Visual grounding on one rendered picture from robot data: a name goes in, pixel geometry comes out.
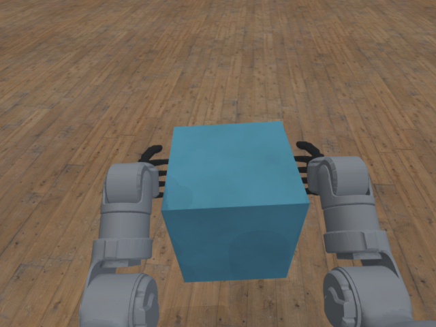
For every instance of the right robot upper arm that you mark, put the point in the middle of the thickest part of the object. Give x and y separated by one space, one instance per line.
367 296

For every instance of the robot left forearm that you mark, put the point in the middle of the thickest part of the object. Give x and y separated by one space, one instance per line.
125 219

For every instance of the robot right hand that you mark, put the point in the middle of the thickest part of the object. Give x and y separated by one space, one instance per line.
314 152

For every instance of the left robot upper arm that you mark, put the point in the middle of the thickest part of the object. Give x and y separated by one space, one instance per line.
120 300

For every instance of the robot right forearm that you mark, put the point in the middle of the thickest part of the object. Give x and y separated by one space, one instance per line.
352 226

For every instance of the robot left hand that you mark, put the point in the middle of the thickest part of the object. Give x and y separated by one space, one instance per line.
156 162

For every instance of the carton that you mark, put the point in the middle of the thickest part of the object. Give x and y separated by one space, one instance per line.
234 202

